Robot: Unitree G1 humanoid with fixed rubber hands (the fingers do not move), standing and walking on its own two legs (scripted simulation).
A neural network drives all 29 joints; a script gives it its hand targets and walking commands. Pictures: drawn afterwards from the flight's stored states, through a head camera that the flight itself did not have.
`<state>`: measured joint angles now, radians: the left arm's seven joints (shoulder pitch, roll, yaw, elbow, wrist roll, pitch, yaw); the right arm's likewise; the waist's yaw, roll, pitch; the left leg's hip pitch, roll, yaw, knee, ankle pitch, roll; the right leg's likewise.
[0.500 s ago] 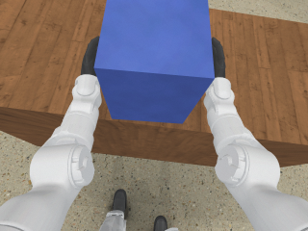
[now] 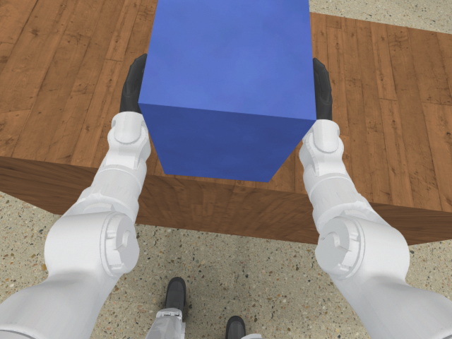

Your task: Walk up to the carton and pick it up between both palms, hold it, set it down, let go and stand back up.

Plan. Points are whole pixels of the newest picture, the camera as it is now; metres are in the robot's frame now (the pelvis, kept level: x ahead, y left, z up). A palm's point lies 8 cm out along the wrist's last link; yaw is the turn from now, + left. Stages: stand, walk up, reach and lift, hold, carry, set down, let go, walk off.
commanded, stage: reach and lift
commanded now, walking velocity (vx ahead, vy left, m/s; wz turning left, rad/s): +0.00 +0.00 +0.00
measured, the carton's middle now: (225, 100) +0.50 +0.03 +0.03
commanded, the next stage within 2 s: none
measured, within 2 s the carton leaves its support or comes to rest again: leaves its support in 1.74 s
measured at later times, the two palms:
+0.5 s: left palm (134, 110) +0.46 +0.17 +0.03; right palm (318, 120) +0.46 -0.13 +0.05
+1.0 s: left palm (134, 117) +0.45 +0.17 +0.03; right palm (319, 126) +0.45 -0.13 +0.04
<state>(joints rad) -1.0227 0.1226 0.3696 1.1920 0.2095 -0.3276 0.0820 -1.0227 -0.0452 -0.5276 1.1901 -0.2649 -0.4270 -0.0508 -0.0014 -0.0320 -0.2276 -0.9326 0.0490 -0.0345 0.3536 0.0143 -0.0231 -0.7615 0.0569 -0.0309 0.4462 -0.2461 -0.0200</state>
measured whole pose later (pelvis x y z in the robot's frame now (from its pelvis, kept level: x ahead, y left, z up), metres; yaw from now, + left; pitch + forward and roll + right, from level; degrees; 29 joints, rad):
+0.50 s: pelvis -0.01 +0.00 +0.00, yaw +0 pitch +32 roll -2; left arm -1.01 0.11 0.37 1.22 0.21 -0.40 0.08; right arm -0.99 -0.04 -0.54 1.25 -0.27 -0.58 -0.09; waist 0.00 -0.03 -0.23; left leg -0.93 0.05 -0.03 0.35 0.02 -0.02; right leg -0.76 0.06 -0.03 0.44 -0.24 -0.02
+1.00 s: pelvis -0.01 +0.00 +0.00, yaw +0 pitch +32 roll -2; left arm -0.96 0.09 0.37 1.22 0.21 -0.41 0.08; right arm -0.97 -0.04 -0.54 1.31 -0.27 -0.61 -0.10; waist 0.00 -0.03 -0.27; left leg -0.93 0.05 -0.03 0.35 0.02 -0.02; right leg -0.76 0.06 -0.03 0.44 -0.24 -0.02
